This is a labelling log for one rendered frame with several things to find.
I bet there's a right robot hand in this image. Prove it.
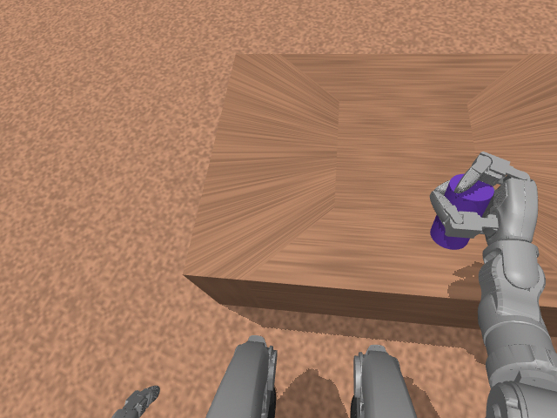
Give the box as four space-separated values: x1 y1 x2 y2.
430 152 538 245

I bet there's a can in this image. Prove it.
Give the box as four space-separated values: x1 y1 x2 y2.
430 174 494 250

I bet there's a left robot hand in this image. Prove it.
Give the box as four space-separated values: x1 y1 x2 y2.
111 386 160 418

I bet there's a right robot arm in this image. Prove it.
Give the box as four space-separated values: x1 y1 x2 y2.
478 239 557 418

